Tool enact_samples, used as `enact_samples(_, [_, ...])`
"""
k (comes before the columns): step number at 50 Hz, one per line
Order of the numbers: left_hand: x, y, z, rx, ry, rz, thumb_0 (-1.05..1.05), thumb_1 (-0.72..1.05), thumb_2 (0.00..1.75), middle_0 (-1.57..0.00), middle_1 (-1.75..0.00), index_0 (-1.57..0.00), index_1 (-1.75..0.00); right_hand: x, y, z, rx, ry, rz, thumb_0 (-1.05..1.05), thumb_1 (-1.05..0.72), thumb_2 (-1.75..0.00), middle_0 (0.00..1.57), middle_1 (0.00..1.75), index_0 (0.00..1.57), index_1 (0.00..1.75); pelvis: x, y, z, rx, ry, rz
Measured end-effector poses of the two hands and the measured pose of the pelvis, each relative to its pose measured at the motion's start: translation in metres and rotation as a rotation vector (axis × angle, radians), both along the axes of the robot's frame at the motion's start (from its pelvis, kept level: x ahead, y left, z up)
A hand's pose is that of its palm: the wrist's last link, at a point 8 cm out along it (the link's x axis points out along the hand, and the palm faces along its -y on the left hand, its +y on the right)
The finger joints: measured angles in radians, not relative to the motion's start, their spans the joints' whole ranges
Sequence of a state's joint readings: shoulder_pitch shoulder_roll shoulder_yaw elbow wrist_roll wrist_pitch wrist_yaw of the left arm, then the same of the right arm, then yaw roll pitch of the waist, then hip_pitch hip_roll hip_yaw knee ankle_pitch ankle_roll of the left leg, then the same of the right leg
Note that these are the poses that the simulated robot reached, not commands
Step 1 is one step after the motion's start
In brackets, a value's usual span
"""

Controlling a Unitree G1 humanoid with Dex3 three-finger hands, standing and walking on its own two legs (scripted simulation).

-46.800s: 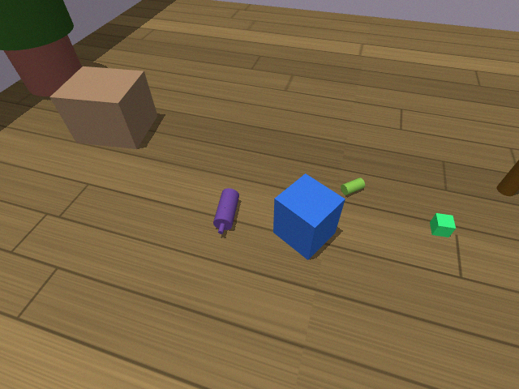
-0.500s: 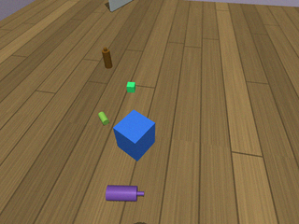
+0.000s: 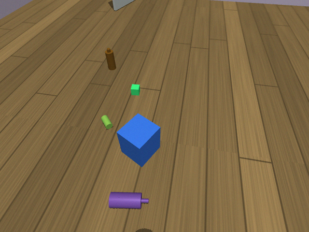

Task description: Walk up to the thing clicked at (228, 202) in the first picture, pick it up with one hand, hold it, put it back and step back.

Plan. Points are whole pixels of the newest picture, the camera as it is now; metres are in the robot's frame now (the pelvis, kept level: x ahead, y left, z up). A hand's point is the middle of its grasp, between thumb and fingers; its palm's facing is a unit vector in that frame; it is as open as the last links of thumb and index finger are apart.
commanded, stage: stand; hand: left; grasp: from above
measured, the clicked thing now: (129, 200) +0.43 +0.17 -0.74
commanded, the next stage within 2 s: rise first in 0.60 s
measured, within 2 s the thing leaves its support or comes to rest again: neither
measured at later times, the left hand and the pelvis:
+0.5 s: hand out of the picture +0.07 +0.26 -0.16, palm faces -0.03 -0.94 -0.35, open 7.4 cm; pelvis +0.00 +0.00 +0.00, yaw +0 degrees
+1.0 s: hand out of the picture +0.15 +0.25 -0.17, palm faces -0.03 -0.93 -0.36, open 9.8 cm; pelvis -0.02 -0.01 -0.03, yaw +0 degrees
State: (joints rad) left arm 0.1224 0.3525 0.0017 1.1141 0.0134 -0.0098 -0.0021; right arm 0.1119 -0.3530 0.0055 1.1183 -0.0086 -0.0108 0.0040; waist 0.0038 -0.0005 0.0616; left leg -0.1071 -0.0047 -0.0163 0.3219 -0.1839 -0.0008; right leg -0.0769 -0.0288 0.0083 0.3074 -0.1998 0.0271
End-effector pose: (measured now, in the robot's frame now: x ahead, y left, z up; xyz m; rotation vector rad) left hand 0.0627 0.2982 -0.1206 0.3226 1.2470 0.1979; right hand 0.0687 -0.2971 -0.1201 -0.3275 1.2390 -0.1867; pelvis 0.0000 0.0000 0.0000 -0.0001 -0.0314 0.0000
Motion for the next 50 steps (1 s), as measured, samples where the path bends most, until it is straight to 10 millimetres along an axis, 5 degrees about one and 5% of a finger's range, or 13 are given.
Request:
enact_samples(36, [-0.001,-0.001,0.002,0.004,-0.007,0.001,0.01,0.90,0.90,-0.20,-0.30,-0.20,-0.30,0.000,0.000,0.000,0.003,-0.014,0.001,0.01,-0.90,-0.90,0.20,0.30,0.21,0.30,-0.002,-0.001,0.000,0.002,-0.008,-0.002])
enact_samples(42, [0.039,-0.007,-0.005,-0.014,-0.126,0.029,0.01,0.79,0.91,-0.18,-0.45,-0.18,-0.44,0.007,0.014,-0.003,0.023,-0.133,0.005,0.01,-0.91,-0.90,0.20,0.30,0.20,0.30,-0.016,-0.004,-0.010,-0.002,0.075,0.009])
enact_samples(46, [0.068,-0.005,-0.011,-0.010,-0.170,-0.016,0.01,0.59,0.94,-0.13,-0.66,-0.13,-0.65,0.006,0.025,-0.010,0.049,-0.176,-0.006,0.01,-0.93,-0.91,0.20,0.30,0.21,0.30,-0.021,-0.007,-0.021,-0.004,0.134,-0.001])
enact_samples(50, [0.077,-0.006,-0.013,0.011,-0.155,-0.061,0.01,0.34,0.98,-0.08,-0.85,-0.09,-0.83,0.006,0.033,-0.015,0.077,-0.207,-0.029,0.01,-0.94,-0.91,0.20,0.30,0.21,0.30,-0.020,-0.006,-0.028,-0.007,0.158,-0.006])
